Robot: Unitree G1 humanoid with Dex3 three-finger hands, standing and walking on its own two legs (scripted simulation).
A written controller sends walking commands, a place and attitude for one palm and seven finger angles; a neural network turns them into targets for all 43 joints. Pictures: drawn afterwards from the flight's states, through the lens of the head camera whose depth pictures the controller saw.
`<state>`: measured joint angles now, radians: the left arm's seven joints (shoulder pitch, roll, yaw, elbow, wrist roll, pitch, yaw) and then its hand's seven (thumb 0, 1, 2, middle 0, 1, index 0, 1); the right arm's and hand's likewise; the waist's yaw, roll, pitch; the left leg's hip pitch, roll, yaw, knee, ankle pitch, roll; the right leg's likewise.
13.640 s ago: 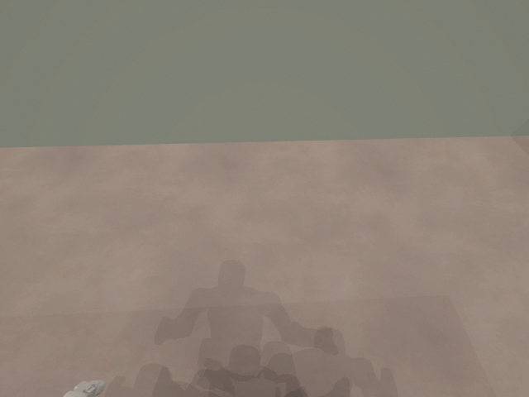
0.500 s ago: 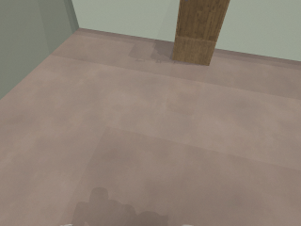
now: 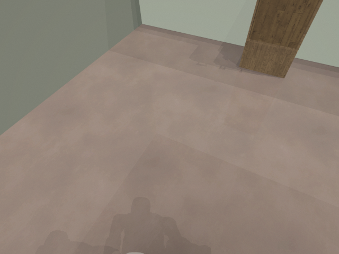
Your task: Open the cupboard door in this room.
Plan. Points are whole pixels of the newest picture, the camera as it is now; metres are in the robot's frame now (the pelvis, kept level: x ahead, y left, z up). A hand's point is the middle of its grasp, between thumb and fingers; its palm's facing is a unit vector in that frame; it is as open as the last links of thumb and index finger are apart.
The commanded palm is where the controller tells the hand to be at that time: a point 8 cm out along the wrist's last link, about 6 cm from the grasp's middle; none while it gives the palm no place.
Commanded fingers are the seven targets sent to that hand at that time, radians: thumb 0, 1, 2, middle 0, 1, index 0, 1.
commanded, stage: stand and wait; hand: left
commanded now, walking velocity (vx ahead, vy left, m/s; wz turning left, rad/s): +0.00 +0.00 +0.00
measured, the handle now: out of the picture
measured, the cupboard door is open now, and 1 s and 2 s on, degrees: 0 0 0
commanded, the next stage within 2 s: turn or walk to find it in 0.08 s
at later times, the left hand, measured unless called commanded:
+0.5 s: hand out of the picture +0.01 +0.20 -0.17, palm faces +0.07 -0.97 -0.22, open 7.4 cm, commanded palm none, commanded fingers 0.00 0.90 0.90 -0.20 -0.30 -0.20 -0.30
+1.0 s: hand out of the picture +0.04 +0.20 -0.17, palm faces -0.03 -0.98 -0.22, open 7.4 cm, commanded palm none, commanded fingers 0.00 0.90 0.90 -0.20 -0.30 -0.20 -0.30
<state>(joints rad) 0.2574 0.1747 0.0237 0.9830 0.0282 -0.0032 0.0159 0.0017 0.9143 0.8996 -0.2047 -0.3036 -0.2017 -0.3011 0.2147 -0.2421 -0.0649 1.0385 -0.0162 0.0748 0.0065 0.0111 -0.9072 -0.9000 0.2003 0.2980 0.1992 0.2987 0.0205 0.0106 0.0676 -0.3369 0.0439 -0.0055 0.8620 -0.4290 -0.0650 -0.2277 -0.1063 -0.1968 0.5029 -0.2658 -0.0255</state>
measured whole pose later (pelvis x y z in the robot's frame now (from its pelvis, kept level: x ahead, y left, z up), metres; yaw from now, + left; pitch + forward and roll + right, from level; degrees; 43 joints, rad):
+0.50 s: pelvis -0.01 +0.02 +0.00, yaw +3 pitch -2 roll +1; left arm 0.24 0.16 0.00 1.11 0.01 -0.01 0.02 0.00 0.91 0.90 -0.20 -0.30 -0.20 -0.30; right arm 0.17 -0.18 -0.03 1.09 -0.01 0.02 -0.02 0.00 -0.92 -0.90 0.21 0.30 0.20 0.30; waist 0.01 0.02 0.03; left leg -0.14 0.00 0.02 0.48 -0.30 -0.01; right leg -0.20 -0.07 -0.08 0.52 -0.29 0.01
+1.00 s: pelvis -0.02 +0.01 +0.00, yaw -2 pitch -2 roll +1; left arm 0.18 0.18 0.01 1.09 0.01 0.00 0.02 0.00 0.91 0.90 -0.20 -0.30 -0.20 -0.30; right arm 0.28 -0.16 -0.02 1.14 -0.01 0.00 -0.03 0.01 -0.91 -0.90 0.20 0.30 0.20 0.30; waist -0.02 0.01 0.05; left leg -0.15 0.05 0.09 0.47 -0.28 -0.03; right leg -0.23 -0.01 -0.02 0.51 -0.25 -0.01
